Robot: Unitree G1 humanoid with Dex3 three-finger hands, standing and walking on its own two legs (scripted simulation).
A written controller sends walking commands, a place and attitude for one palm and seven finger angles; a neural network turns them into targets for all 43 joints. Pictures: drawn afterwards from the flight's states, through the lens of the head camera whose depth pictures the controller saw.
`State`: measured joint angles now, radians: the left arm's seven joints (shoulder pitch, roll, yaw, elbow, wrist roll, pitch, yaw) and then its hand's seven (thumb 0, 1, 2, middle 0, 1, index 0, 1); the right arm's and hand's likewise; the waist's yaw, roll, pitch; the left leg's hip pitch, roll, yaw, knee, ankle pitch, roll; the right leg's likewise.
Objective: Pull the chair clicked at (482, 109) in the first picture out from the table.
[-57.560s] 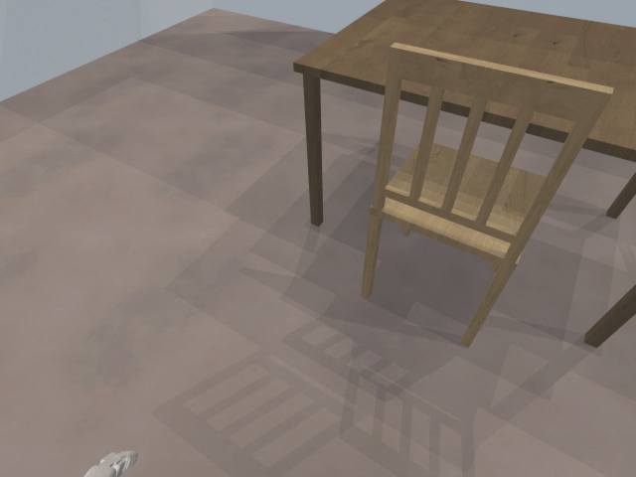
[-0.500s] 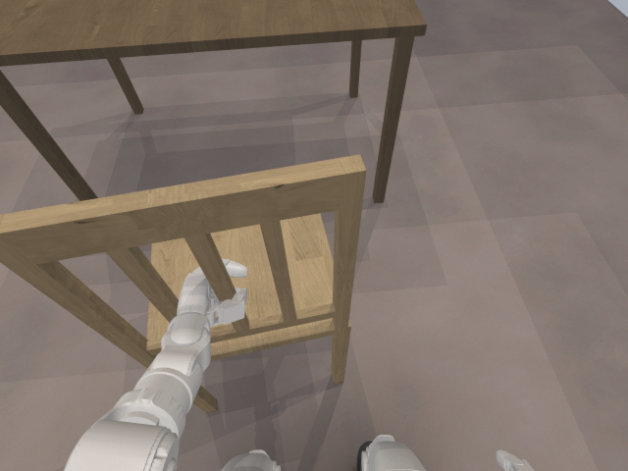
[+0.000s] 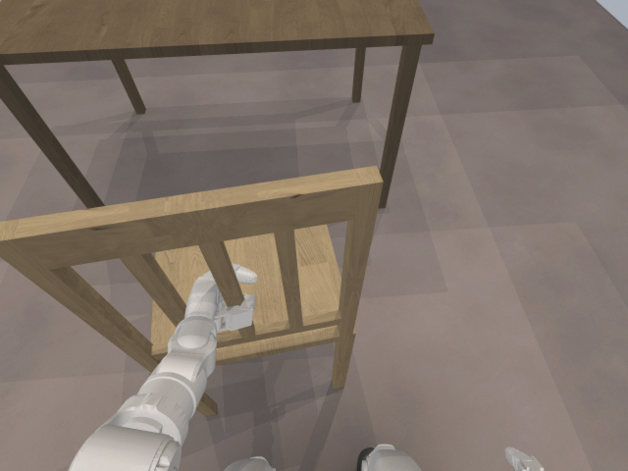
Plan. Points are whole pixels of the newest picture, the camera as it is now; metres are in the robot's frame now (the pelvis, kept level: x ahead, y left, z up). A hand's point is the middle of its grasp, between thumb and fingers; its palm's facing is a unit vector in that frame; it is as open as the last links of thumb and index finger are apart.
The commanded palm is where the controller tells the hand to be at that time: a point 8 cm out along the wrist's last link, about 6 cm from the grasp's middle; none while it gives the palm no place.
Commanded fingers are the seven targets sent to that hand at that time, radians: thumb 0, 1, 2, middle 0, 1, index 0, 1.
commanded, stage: step backward, pulling the chair out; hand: left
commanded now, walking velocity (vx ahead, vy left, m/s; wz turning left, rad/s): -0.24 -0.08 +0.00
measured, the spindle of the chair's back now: (232, 294) +0.36 +0.15 -0.05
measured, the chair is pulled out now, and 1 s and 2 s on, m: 0.50 0.50 0.50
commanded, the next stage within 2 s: stop walking, hand still on the chair in 0.60 s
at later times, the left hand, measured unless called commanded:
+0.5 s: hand (245, 308) +0.34 +0.13 -0.06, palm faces +0.04 -0.98 -0.18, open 5.9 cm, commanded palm +0.35 +0.17 -0.05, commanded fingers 0.00 0.90 0.90 -0.50 -1.45 -0.50 -1.45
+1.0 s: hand (244, 310) +0.34 +0.13 -0.06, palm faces +0.04 -0.98 -0.18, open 5.8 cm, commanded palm +0.32 +0.17 -0.04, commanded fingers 0.00 0.90 0.90 -0.50 -1.45 -0.50 -1.45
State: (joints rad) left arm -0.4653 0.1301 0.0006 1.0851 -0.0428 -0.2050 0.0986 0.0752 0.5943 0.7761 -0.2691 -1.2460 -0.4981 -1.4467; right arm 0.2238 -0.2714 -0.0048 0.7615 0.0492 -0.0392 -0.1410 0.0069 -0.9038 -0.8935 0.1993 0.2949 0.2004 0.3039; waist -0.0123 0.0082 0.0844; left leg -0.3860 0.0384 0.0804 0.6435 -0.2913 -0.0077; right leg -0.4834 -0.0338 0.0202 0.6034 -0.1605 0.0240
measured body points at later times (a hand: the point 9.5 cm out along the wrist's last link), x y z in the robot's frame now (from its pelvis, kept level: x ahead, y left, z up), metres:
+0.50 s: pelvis -0.01 -0.01 +0.00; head +0.06 -0.02 +0.44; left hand +0.33 +0.18 -0.05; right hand +0.08 -0.29 -0.13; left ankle +0.02 +0.12 -0.72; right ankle +0.09 -0.13 -0.72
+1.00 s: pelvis +0.02 -0.01 +0.01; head +0.08 -0.02 +0.45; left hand +0.33 +0.18 -0.05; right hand +0.12 -0.27 -0.11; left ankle +0.02 +0.12 -0.72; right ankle +0.09 -0.13 -0.72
